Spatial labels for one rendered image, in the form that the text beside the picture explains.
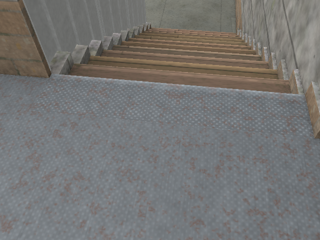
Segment stairs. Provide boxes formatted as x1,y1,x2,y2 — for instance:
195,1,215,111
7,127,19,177
68,27,291,94

